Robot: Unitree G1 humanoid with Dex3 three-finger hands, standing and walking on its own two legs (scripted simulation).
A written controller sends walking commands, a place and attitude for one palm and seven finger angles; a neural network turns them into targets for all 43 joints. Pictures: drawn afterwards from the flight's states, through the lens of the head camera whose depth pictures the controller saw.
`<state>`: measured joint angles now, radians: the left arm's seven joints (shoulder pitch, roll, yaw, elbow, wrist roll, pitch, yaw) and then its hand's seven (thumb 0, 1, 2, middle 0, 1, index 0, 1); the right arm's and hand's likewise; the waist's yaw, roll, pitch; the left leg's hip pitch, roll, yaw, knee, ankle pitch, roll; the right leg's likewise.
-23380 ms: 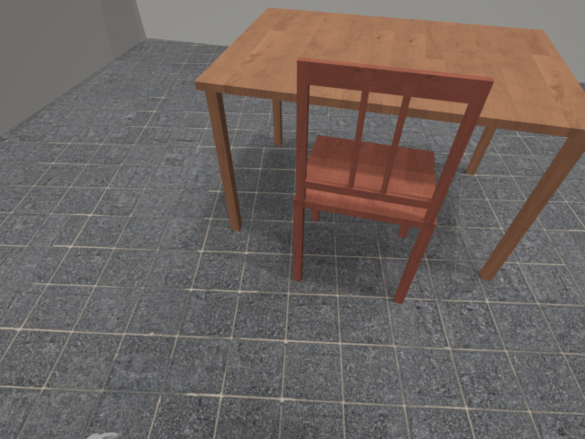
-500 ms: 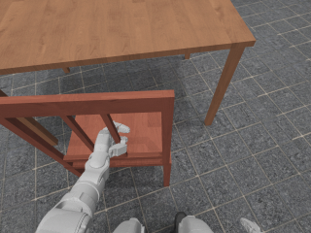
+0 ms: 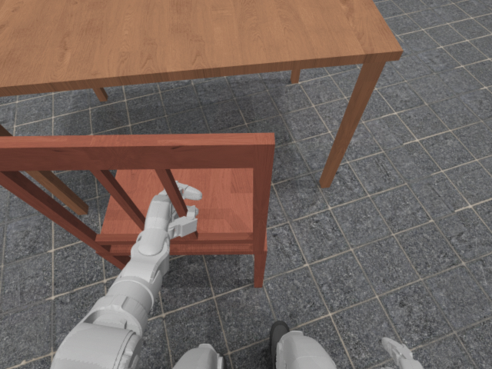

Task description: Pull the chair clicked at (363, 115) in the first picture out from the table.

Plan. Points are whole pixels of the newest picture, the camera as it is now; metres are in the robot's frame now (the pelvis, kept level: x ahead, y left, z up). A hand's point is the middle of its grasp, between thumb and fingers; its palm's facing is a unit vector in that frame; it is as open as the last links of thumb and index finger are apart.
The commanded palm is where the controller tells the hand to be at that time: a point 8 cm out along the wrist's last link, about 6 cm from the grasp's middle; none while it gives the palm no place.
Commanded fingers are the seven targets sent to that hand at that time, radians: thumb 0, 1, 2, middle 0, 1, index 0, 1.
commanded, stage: step backward, pulling the chair out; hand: left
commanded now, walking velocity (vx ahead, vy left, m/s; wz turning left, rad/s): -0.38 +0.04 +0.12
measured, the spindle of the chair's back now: (131, 209) +0.40 +0.21 -0.06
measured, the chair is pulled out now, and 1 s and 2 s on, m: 0.19 0.26 0.43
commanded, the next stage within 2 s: none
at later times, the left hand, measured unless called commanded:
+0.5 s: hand (188, 235) +0.34 +0.10 -0.06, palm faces -0.06 -0.98 -0.18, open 5.1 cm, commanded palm +0.33 +0.15 -0.05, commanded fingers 0.00 0.90 0.90 -0.50 -1.45 -0.50 -1.45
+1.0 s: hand (184, 258) +0.30 +0.10 -0.05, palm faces -0.06 -0.98 -0.16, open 5.1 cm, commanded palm +0.29 +0.16 -0.05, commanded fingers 0.00 0.90 0.90 -0.50 -1.45 -0.50 -1.45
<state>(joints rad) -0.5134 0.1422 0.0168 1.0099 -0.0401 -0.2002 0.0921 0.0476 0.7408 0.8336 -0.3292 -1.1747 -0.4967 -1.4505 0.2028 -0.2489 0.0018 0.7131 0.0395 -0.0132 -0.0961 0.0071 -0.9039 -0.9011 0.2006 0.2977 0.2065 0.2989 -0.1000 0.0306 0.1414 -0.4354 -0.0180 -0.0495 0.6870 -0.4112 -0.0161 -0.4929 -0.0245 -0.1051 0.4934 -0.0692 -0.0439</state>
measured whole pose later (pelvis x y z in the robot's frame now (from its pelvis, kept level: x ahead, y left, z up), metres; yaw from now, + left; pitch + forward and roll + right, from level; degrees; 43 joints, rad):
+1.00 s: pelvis -0.07 +0.00 +0.00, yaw +2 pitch +3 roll -2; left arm -0.58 0.14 0.01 1.08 -0.04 -0.19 0.07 0.06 0.74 0.82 -0.31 -1.20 -0.50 -1.45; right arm 0.18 -0.21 0.01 0.75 0.03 -0.03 -0.11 0.01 -0.90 -0.90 0.20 0.30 0.21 0.30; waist -0.09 0.05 0.16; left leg -0.44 0.02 -0.07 0.69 -0.36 -0.03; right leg -0.42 0.02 -0.05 0.53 -0.16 -0.02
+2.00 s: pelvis -0.24 -0.02 +0.01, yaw +1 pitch +1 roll -1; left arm -0.55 0.14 0.04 1.07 -0.04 -0.20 0.06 0.05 0.73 0.81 -0.33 -1.18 -0.50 -1.45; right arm 0.18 -0.19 0.01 0.76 0.02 -0.02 -0.08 0.01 -0.90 -0.90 0.20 0.30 0.21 0.30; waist -0.07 0.07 0.18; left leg -0.43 0.06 -0.05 0.74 -0.35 -0.05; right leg -0.33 0.02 -0.04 0.52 -0.20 -0.02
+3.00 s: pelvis -0.33 +0.01 +0.01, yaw -1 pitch -2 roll +1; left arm -0.16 0.07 -0.11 0.86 -0.02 -0.13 0.07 0.04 0.73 0.83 -0.30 -1.27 -0.50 -1.45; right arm 0.25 -0.20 0.03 0.74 0.01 -0.02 -0.11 0.01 -0.90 -0.90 0.20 0.30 0.20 0.30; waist -0.03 0.04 0.00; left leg -0.17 0.03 0.03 0.46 -0.25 -0.02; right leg -0.24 -0.03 0.01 0.48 -0.20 0.02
